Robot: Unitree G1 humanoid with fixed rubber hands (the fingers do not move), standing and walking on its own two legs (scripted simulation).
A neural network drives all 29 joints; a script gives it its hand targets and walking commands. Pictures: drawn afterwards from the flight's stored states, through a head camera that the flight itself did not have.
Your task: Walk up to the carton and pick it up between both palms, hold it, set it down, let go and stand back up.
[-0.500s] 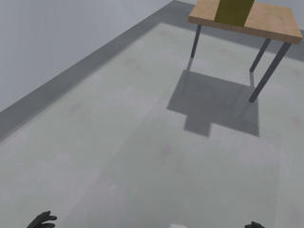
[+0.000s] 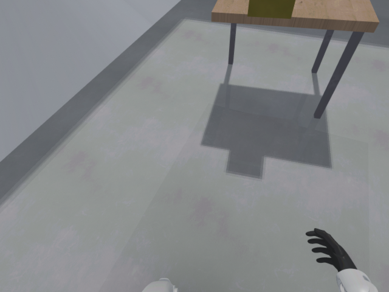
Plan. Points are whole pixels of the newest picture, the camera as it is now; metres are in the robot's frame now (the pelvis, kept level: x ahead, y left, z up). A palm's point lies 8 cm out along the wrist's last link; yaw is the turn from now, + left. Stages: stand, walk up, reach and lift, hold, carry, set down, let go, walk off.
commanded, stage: walk up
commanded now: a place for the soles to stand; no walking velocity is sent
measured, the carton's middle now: out of the picture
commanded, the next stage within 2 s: none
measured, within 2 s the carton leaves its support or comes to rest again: neither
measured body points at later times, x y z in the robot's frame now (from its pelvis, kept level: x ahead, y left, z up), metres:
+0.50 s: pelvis +0.18 -0.01 +0.00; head +0.18 +0.02 +0.45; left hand +0.31 +0.28 -0.12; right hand +0.24 -0.34 -0.05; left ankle +0.14 +0.12 -0.73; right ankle +0.29 -0.16 -0.70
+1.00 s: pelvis +0.32 -0.05 +0.00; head +0.32 -0.11 +0.44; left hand +0.45 +0.26 -0.06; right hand +0.41 -0.36 -0.11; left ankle +0.36 +0.08 -0.68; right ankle +0.34 -0.15 -0.73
